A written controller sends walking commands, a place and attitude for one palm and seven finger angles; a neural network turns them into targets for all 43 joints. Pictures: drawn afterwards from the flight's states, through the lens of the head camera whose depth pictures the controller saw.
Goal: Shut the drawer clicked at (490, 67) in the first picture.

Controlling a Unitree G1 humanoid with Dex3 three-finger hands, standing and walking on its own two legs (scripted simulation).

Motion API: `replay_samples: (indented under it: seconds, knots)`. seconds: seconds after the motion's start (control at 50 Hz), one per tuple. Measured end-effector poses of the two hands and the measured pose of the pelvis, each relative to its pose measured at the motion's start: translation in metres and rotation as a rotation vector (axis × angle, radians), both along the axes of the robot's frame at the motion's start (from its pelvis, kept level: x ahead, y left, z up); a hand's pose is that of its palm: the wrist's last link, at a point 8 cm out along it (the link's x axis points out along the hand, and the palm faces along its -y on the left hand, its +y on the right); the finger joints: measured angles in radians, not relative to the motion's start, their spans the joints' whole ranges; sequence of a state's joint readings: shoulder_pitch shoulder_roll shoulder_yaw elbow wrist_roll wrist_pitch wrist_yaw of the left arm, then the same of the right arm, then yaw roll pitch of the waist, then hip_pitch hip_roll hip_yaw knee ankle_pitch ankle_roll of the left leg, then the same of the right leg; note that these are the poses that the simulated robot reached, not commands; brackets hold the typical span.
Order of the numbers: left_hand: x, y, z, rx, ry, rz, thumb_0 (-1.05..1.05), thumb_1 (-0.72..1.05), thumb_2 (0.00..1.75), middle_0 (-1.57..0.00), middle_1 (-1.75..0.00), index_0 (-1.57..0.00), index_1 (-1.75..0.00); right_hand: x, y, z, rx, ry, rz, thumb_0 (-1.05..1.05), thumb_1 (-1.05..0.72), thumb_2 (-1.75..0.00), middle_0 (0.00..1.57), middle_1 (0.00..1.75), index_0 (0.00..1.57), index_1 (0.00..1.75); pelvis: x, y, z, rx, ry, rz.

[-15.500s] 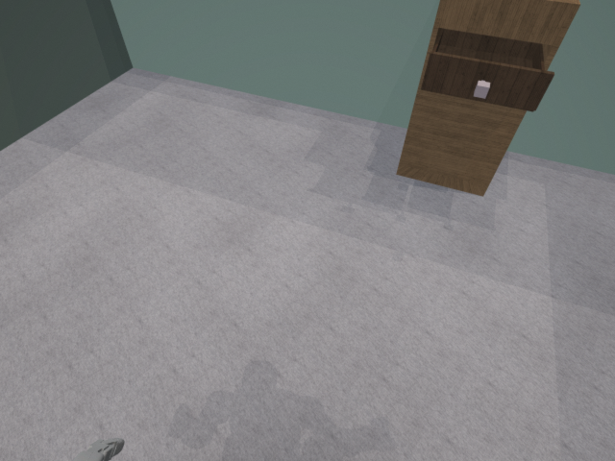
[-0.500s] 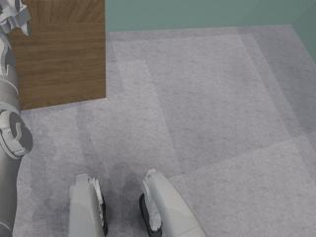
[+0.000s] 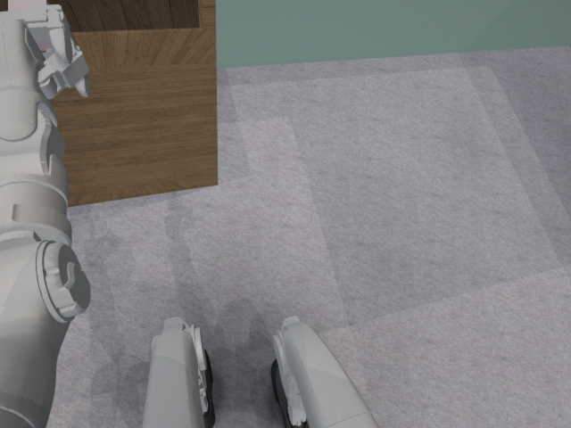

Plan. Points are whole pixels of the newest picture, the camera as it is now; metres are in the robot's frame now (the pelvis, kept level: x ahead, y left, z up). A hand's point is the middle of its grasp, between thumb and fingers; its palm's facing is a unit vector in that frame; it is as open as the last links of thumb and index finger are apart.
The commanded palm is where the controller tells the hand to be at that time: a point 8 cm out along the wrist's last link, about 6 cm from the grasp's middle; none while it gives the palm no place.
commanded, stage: pull the fist back off the drawer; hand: left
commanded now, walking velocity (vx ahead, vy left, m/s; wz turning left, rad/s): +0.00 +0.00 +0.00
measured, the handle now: (35, 13) +0.63 +0.25 +0.06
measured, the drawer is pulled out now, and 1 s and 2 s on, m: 0.00 0.00 0.00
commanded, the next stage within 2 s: draw the hand back to the body in 0.02 s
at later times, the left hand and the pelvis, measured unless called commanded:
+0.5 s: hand out of the picture +0.45 +0.22 +0.15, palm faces +0.14 -0.99 -0.03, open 3.3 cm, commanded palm +0.41 +0.25 +0.16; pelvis +0.06 -0.01 +0.09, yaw +5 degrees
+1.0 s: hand out of the picture +0.31 +0.24 +0.26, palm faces +0.34 -0.90 -0.27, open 3.3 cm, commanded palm +0.26 +0.28 +0.28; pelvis +0.07 +0.00 +0.17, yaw +7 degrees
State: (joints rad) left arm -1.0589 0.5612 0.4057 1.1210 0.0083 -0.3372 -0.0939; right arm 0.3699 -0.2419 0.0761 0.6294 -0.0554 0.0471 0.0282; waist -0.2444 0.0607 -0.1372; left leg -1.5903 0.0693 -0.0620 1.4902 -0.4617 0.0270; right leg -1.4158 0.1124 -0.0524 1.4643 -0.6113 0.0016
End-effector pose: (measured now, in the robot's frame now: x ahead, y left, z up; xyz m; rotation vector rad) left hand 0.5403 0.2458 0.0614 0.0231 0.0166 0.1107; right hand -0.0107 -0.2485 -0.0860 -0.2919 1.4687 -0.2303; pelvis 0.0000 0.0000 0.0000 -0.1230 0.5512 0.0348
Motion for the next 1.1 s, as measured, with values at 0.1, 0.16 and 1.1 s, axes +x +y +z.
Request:
replay_samples:
  seconds: [0.1,0.16,1.1]
  knots:
    - [0.0,0.0,0.0,-0.004,0.001,0.002,0.02,0.88,0.89,-1.41,-1.6,-1.45,-1.6,0.027,-0.005,0.002,0.011,-0.013,0.022,0.0,-0.9,-0.9,0.2,0.3,0.2,0.3,0.013,-0.002,0.007,0.007,0.0,0.007]
    - [-0.001,0.001,0.0,-0.005,-0.002,-0.001,0.02,0.88,0.89,-1.41,-1.6,-1.45,-1.6,0.043,-0.008,0.003,0.012,-0.024,0.035,0.0,-0.9,-0.9,0.2,0.3,0.2,0.3,0.02,-0.003,0.01,0.01,0.0,0.011]
    - [-0.29,0.037,0.233,0.273,0.028,0.269,0.02,0.9,0.9,-1.4,-1.6,-1.4,-1.59,0.295,0.061,0.194,0.177,-0.752,0.293,0.01,-0.9,-0.9,0.2,0.3,0.2,0.3,0.078,0.0,0.177,0.148,-0.558,0.08]
